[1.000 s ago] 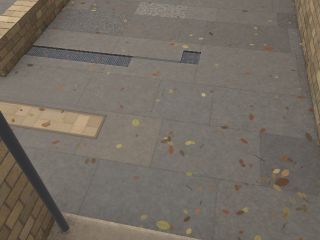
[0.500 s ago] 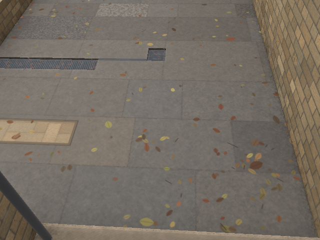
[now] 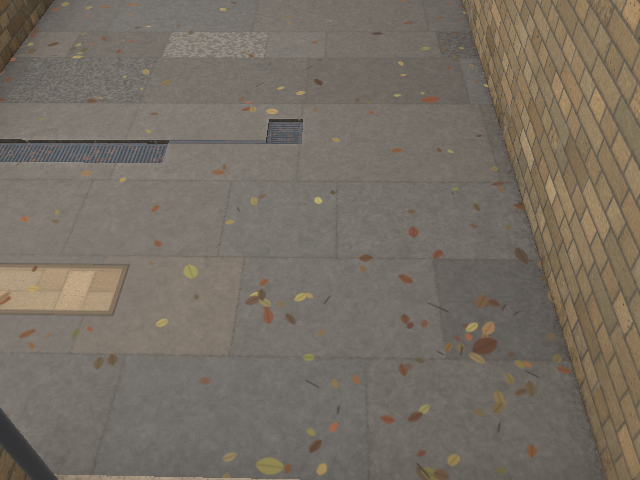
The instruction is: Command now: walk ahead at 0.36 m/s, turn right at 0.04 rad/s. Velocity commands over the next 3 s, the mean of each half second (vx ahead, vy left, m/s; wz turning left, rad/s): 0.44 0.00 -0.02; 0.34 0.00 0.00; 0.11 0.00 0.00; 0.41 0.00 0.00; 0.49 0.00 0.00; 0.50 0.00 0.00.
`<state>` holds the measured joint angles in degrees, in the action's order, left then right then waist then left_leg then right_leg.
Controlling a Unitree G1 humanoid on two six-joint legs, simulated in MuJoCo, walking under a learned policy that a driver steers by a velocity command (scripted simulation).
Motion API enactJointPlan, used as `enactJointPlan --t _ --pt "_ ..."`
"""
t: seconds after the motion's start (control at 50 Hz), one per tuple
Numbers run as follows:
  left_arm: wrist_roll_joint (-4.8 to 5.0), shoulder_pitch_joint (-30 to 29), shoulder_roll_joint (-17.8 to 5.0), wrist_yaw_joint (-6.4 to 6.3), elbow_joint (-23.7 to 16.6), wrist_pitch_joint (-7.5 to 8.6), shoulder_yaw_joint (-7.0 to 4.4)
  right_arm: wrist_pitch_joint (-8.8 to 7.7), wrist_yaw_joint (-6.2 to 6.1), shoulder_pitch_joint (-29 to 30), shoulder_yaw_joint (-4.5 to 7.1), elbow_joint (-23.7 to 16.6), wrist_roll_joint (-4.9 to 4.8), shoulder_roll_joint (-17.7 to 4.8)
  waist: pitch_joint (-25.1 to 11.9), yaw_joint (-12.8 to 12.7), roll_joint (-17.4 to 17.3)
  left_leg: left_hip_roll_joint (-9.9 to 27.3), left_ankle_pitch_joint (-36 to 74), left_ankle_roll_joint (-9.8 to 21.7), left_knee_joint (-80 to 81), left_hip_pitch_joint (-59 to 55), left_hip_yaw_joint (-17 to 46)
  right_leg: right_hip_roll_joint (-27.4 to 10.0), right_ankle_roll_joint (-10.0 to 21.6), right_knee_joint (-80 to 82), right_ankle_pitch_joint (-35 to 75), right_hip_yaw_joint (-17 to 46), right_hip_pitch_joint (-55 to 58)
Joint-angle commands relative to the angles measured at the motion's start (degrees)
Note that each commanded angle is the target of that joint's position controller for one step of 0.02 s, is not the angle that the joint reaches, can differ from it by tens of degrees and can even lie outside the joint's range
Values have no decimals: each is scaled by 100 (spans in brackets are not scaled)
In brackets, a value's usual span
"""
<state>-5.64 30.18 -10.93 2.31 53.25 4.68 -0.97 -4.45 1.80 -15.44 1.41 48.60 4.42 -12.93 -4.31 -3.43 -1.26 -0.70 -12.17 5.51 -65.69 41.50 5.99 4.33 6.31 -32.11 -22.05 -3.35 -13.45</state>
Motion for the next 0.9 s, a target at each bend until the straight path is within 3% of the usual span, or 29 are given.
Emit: enactJointPlan --t 0.02,0.06,0.14,0.18,0.22,0.3,0.36,0.4,0.42,0.44,0.46,0.48,0.5,0.52,0.54,0.56,0.58,0.6,0.64,0.66,0.68,0.72,0.76,0.8,0.82,0.84,0.86,0.88,0.9 --pt "-40 -360 129 -60 -5 55 151 76 291 -225 -100 -185 216 -104 761 439 270 505 1528 -90 -927 856 -151 -1254 898 1328 755 1348 -857" --pt "-82 138 108 -223 429 226 241 99 399 35 -114 -338 172 -234 731 234 83 658 2766 -223 177 1238 66 -1241 832 976 749 1245 -480" --pt "-116 1570 51 -338 1199 349 357 86 251 1220 -259 -532 48 -6 1007 -441 521 686 4435 -453 2146 1363 -351 -1340 902 608 849 1296 75" --pt "-151 1071 266 -189 1008 218 458 161 250 1128 -312 -505 148 80 1062 -234 601 549 4466 -362 2162 38 -546 -1236 851 550 388 1163 -1149" --pt "-85 796 59 -131 939 193 450 164 256 1116 -289 -543 189 -50 1208 -106 546 449 4032 -345 2071 -635 -565 -1297 911 480 96 1397 -1588" --pt "46 1299 -91 -300 1135 151 354 164 258 2043 -352 -758 105 3 1361 -586 403 529 2551 -421 3721 15 -562 -1347 816 -425 626 1680 339" --pt "27 1017 -222 -253 986 6 254 138 276 1957 -349 -604 119 -37 1193 -549 440 595 2041 -285 4315 -1226 -612 -1366 699 -951 1365 1814 319" --pt "78 452 -527 -61 820 -77 167 42 213 485 -149 128 -7 -361 771 180 -170 366 2440 -281 5278 -3083 -1035 -861 511 -2500 1967 1273 74" --pt "-112 495 -518 181 985 -185 196 -36 209 -1250 9 781 11 -653 491 815 -425 599 3541 -124 5580 -4974 -977 -648 276 -4021 1946 1016 -889" --pt "-107 1045 -137 429 1181 -204 230 23 211 -3430 215 1257 160 -956 -715 1495 -1591 1336 5861 786 4062 -8003 -494 12 -187 -6869 -426 766 -2862" --pt "126 1500 24 560 888 -106 128 64 236 -3561 404 1224 202 -1703 -1641 986 -1440 2036 8710 1434 2417 -8977 377 213 -411 -8639 -2514 798 -3777" --pt "319 782 -160 524 436 -2 61 86 314 -3606 514 1366 393 -1769 -1277 1128 -653 2439 8379 1853 2474 -9001 844 305 -530 -9016 -2470 950 -5003" --pt "417 -473 -385 466 -376 108 58 99 308 -2676 571 1159 246 -1745 -486 1269 -678 2895 4136 2195 3451 -8347 1824 -147 -541 -8861 -2128 632 -6764" --pt "387 -989 -722 286 -332 152 -62 65 344 -1645 326 1005 80 -952 307 907 155 2721 2894 1848 3957 -6295 1562 -626 -381 -8204 -1135 778 -6359" --pt "200 -769 -284 196 -144 151 70 27 320 -781 16 779 259 -129 725 272 876 2325 2519 1457 3963 -4361 865 -1089 -84 -6608 3 1219 -5130" --pt "-30 -760 216 182 -98 98 235 -108 148 207 -266 436 225 583 1208 -275 702 1624 1908 942 4660 -2245 160 -1492 199 -4384 1604 1411 -3715" --pt "-72 -1021 110 241 -52 49 196 -191 59 234 -237 430 75 431 1614 -130 79 1190 1699 796 4817 -1151 -208 -1372 224 -3539 2393 1029 -2988" --pt "-104 -1060 -30 371 14 -57 153 -228 29 -105 -196 576 -41 117 1303 21 -248 987 1225 977 4749 -790 -374 -1150 192 -2998 2960 651 -2448" --pt "-68 -682 10 494 30 -42 244 -366 7 -747 -145 873 119 -239 889 -108 -189 979 1623 1060 3984 -307 -115 -969 -94 -3471 3492 531 -1786" --pt "-134 -1299 -78 457 -184 2 282 -486 -96 -1215 -188 1028 163 -92 821 296 126 1011 1220 993 3762 -1666 143 -1278 -182 -2244 4340 1085 -2997" --pt "-78 -1697 -198 337 -344 43 321 -544 -204 -869 -251 729 102 43 628 406 338 477 399 651 3226 -1403 -397 -1158 -226 -637 5825 874 -2250" --pt "6 -2252 -296 270 -633 -34 311 -460 -112 -843 -249 757 213 -281 815 287 -77 354 -3 436 3080 146 -262 -809 -300 -1089 5759 420 -473" --pt "-40 -2496 -771 252 -835 -51 186 -412 -68 -1090 -247 740 11 -364 1013 286 64 621 339 369 2503 -800 148 -811 -413 -797 4608 473 -967" --pt "-40 -2974 -746 317 -917 -63 234 -329 -213 -1984 -234 979 -153 -390 1277 876 -13 800 660 242 1650 -2774 692 -987 -511 736 4127 594 -2120" --pt "-168 -1959 -620 318 -545 -68 220 -246 -130 -2061 -221 1074 107 -522 959 507 -256 857 1631 250 1003 -2433 717 -701 -522 -534 4412 256 -1045" --pt "27 -1888 -921 258 -303 -24 82 -203 -199 -1965 -251 983 -267 -179 1131 551 473 497 1085 -83 479 -2731 351 -856 -459 1581 4044 372 -977" --pt "115 -1009 -921 173 25 -3 9 -65 -53 -1730 -178 995 -225 -643 965 29 420 101 1283 -86 -278 -2131 25 -566 -386 2231 4842 -144 820" --pt "195 851 -1274 66 561 33 -205 52 297 -1781 -141 1006 -2 -619 286 -650 881 -15 1467 -451 -1788 -346 -21 -1126 258 1476 6208 219 3704" --pt "302 1706 -1664 158 589 -5 -337 -4 493 -2603 -277 907 -94 245 -2124 -617 2300 -343 -4121 -1065 -5281 1216 -604 -2976 2188 -934 10728 1432 6828"
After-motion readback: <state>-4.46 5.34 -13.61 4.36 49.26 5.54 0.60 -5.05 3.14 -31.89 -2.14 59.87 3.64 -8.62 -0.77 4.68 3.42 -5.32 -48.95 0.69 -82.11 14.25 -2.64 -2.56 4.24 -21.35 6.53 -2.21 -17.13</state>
